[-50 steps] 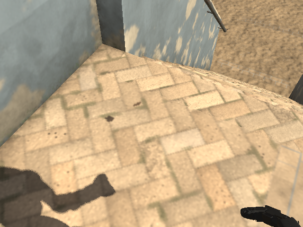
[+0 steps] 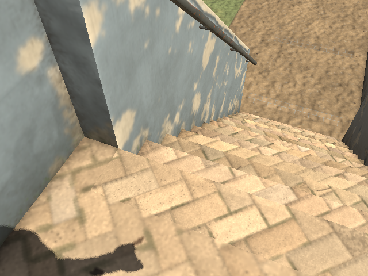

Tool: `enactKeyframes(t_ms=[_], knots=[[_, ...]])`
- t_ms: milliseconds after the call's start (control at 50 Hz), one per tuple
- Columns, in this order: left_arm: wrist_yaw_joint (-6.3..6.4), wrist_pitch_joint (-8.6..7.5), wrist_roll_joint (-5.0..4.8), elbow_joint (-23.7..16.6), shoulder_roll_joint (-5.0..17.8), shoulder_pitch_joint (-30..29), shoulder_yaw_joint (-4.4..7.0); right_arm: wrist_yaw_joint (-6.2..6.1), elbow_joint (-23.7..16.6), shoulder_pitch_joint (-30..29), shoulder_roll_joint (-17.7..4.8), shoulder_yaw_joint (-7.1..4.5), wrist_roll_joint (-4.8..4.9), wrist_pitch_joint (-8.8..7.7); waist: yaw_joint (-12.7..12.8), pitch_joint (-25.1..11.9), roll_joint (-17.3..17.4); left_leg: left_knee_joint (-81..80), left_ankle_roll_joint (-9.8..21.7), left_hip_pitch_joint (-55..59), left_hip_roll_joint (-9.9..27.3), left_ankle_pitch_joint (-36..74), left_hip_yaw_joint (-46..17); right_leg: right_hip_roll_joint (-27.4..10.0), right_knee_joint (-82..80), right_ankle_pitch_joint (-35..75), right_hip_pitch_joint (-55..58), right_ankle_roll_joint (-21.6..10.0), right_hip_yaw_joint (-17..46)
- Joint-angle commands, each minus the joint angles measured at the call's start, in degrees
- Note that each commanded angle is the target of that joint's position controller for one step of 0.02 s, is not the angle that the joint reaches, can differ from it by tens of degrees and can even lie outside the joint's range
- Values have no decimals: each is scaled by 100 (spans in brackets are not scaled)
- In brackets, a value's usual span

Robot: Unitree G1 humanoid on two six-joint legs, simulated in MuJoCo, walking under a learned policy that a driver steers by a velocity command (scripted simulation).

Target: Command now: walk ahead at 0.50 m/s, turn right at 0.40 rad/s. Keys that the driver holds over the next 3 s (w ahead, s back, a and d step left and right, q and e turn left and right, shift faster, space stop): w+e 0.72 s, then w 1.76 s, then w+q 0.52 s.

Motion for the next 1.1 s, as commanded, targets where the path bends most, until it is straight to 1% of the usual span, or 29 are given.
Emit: enactKeyframes(t_ms=[20,60,80,100,120,140,160,180,220,280,340,420,460,520,580,600,620,640,660,680,700,720,740,780,840,900,960,1020,1100], knots=[[74,-13,40,-259,1028,89,226,-44,-533,-445,-501,-96,53,-139,-194,146,-680,-342,55,255,-203,-274,28,-1599,90,2684,-158,-760,1221],[93,3,47,-350,1137,-188,280,-90,-404,196,-646,-163,57,-222,-524,-51,-689,-788,193,1250,-373,-651,47,-1556,640,2975,-339,-604,1304],[70,-7,16,-386,1096,-291,277,-142,-163,971,-777,-236,7,-293,-852,-439,-406,-1182,328,2311,-412,-547,53,-1253,1544,3079,-599,-479,1097],[40,-42,-55,-574,873,-365,227,-231,-39,1917,-1198,-359,-147,-372,-1187,-1196,183,-1364,626,3685,596,-1160,-948,-840,3058,2119,-1382,-330,757],[56,-26,-230,-788,286,144,121,-265,-103,2218,-1768,-493,-233,-320,-983,-1862,1385,-1827,1131,5067,2100,-1704,-3158,38,4754,-1187,-3194,-103,90],[95,58,-87,-709,828,192,239,-247,-148,1924,-1444,-450,-116,-212,-845,-1732,975,-2118,1308,4617,2150,-2227,-3836,-225,5473,-1582,-3697,-176,316],[69,104,-15,-685,896,-98,280,-229,-256,1462,-928,-319,-79,-193,-692,-939,329,-2214,1194,3888,1915,-2456,-3047,-528,5627,-1087,-3811,-196,420],[8,114,15,-722,743,-356,261,-209,-276,1180,-668,-260,-52,-220,-616,-473,111,-2409,1070,3238,1625,-2005,-2276,-727,5454,-646,-3704,-149,409],[-91,224,143,-799,664,-575,272,-238,-212,1110,-502,-212,-32,-310,-451,-206,372,-2683,869,2667,1231,-1215,-1319,-925,5175,-296,-3465,-19,321],[-177,388,154,-959,560,-856,257,-221,-83,1402,-535,-235,49,-473,-386,-215,321,-2790,896,2656,1164,-101,-604,-962,5129,122,-3585,95,247],[-205,473,135,-1187,551,-1340,258,-236,23,1717,-534,-240,31,-447,-404,-69,285,-2775,901,2777,1107,533,8,-1032,4899,638,-4048,184,160],[-288,458,144,-1526,484,-2130,173,-221,55,1876,-637,-264,-25,-400,-542,155,248,-2736,856,2748,1010,819,663,-1013,3661,1387,-3931,208,-92],[-324,463,196,-1727,473,-2544,139,-261,100,2036,-781,-306,8,-390,-647,263,257,-2767,854,2944,1148,837,768,-1004,3128,1418,-3905,164,-291],[-351,474,181,-1943,528,-2898,130,-288,182,2301,-874,-350,-8,-329,-753,330,266,-2564,814,3464,1258,1139,1023,-927,2613,1063,-3816,-19,-543],[-307,449,169,-1948,578,-2669,171,-317,222,2339,-1042,-369,3,-175,-619,80,350,-1593,722,3755,1241,3313,1395,-455,2351,220,-3004,-369,-921],[-262,434,176,-1854,651,-2242,222,-326,222,2332,-1175,-398,9,-107,-433,-177,393,-873,693,3759,1235,4036,1484,-216,2285,-101,-2481,-492,-999],[-197,387,178,-1648,740,-1492,298,-321,185,2257,-1277,-419,28,-40,-95,-603,298,256,616,3496,1182,4064,1573,10,1972,-41,-1572,-642,-975],[-106,335,217,-1356,1041,-538,438,-298,77,2172,-1222,-398,58,-18,354,-1157,-108,1801,387,2510,1030,2744,1621,-185,1458,152,-107,-860,-412],[-29,317,171,-1392,1757,-533,588,-219,-322,2319,-459,-237,54,-33,3,-1634,-1393,3753,51,186,271,-2282,1459,-1983,1182,134,1556,-1419,2234],[-12,395,-14,-1568,2001,-236,635,-195,-662,1825,-856,-320,28,-88,295,-2182,-1128,4710,-134,-801,-406,-2980,222,-2557,348,528,1948,-1950,4298],[56,450,-35,-1442,1814,-407,592,-192,-810,1319,-907,-325,53,-152,216,-1334,-572,4627,-75,-1362,-46,-2348,-134,-2412,264,878,1529,-1809,3330],[93,440,-65,-1394,1481,-614,510,-206,-787,1344,-861,-293,86,-219,11,-707,-414,4295,-38,-1240,124,-1951,-69,-2222,269,1318,726,-1656,2716],[112,395,-52,-1433,1191,-906,419,-219,-669,1495,-824,-291,48,-209,-296,-455,-162,3795,-22,-828,303,-1717,-115,-1885,228,1818,61,-1360,2157],[114,281,-49,-1523,891,-1200,290,-177,-512,1903,-748,-290,-99,11,-660,-434,-223,3296,-87,-56,403,-1573,-164,-1511,55,2332,-765,-1133,1556],[87,102,-70,-1390,971,-784,281,-110,-545,1751,-608,-275,-104,236,-670,-343,-291,2673,-110,-10,324,-1159,-47,-1280,-169,2611,-1016,-1052,1242],[90,89,-94,-1285,1015,-379,269,-108,-747,1068,-573,-245,-56,261,-476,-6,-378,1827,-76,-447,315,-395,-5,-1213,-286,2812,-848,-856,1144],[128,113,-133,-1217,1034,-10,237,-59,-937,473,-564,-221,-86,253,-256,41,-374,1131,8,-644,157,189,36,-1211,-175,3401,-431,-604,1103],[152,158,-82,-1150,1037,171,213,-40,-902,482,-508,-163,-59,279,-246,-125,-522,1273,53,-321,-59,258,138,-1183,117,4286,-247,-516,860],[212,225,10,-1114,1058,215,173,-67,-1120,48,-573,-114,-6,250,-189,180,-542,901,209,-137,-343,-537,227,-1322,295,4434,-42,-658,921]])
Next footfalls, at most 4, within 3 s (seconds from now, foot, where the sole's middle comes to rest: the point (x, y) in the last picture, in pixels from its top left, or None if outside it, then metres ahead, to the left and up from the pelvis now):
0.10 left None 0.22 0.12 -0.78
0.64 right None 0.42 -0.15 -0.78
1.20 left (251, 224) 0.68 -0.16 -0.78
1.78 right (315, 228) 0.68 -0.40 -0.78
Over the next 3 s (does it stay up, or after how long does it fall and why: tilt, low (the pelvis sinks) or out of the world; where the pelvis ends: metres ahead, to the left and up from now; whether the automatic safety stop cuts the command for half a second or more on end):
stays up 1.01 -0.61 -0.45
